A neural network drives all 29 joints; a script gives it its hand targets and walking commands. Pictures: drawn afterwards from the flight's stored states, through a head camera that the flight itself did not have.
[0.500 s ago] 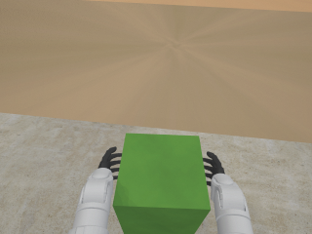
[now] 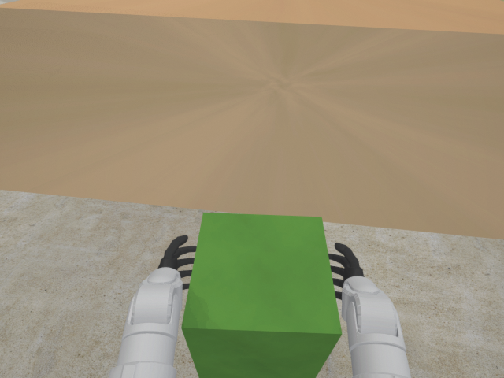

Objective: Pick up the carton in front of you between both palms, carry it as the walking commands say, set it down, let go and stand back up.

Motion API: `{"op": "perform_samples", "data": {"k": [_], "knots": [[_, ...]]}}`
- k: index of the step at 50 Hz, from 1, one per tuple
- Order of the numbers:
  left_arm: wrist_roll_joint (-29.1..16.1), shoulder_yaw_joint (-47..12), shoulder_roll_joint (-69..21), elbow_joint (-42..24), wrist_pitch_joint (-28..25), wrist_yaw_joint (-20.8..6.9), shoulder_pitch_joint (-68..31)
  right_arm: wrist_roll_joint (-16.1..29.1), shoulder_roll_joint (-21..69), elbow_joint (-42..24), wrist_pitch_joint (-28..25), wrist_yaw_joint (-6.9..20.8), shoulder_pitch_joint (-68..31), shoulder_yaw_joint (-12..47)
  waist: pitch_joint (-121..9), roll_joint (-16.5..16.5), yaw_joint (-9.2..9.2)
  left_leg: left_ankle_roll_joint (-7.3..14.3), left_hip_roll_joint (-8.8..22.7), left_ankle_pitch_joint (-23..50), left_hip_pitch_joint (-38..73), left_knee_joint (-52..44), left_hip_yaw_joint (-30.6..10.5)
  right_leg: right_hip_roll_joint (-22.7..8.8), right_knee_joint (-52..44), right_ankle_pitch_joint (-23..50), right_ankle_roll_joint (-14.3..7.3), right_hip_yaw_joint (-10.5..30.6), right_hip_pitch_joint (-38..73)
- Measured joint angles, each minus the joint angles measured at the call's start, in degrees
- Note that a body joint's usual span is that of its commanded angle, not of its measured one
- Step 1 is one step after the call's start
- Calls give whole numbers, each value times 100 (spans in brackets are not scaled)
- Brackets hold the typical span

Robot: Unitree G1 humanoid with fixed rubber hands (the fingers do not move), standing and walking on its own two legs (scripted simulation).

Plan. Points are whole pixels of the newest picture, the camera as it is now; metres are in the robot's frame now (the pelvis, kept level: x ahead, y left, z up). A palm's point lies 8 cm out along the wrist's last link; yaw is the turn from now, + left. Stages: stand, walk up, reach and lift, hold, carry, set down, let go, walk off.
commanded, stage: hold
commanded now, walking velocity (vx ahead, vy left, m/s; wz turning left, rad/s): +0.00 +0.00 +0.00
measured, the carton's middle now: (258, 301) +0.30 +0.00 -0.03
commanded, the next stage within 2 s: carry in 0.34 s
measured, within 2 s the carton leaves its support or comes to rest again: neither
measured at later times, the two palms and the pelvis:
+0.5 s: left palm (166, 265) +0.30 +0.16 +0.05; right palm (345, 271) +0.31 -0.14 +0.05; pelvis +0.02 +0.01 -0.01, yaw +2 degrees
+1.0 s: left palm (162, 182) +0.50 +0.21 +0.08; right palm (304, 181) +0.51 -0.09 +0.08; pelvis +0.24 +0.04 -0.02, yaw +1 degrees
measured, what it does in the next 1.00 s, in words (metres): walks ahead: right foot, then left foot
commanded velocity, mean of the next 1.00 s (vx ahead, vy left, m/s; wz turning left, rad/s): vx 0.35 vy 0.00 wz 0.00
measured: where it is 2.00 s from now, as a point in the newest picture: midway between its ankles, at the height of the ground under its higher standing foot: (241, 278)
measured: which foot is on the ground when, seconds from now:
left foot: down 0.00-0.74, up 0.76-0.94, down 0.96-1.00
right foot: down 0.00-0.54, up 0.56-0.70, down 0.72-0.98, up 1.00-1.00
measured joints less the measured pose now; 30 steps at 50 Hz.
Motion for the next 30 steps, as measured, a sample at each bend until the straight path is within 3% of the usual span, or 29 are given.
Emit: {"op": "perform_samples", "data": {"k": [16,19,23,26,30], "knots": [[67,104,-32,50,-63,-29,-125,-48,32,50,-59,16,-126,-98,20,-4,4,-7,9,-1,-59,31,27,5,53,-8,-5,-12,-72],[27,30,-17,-48,1,-13,-69,13,15,-51,-2,0,-62,-53,-238,-8,-14,-7,33,-231,-466,380,88,-23,349,-209,-2,-127,-443],[-156,-220,22,-433,186,85,93,235,-49,-482,176,-70,139,89,-551,-23,-48,12,193,-1004,-989,954,372,-150,626,-589,-13,-409,-805],[-342,-403,47,-934,464,211,209,492,-141,-912,413,-150,232,233,-679,-130,-41,46,217,-766,-1117,1014,631,-298,889,-558,46,-450,-1001],[-668,-477,274,-1624,1063,309,379,694,-83,-1326,936,-335,189,474,-867,-140,27,80,241,-773,-1072,974,896,-456,1661,-1422,-21,-708,-1405]]}}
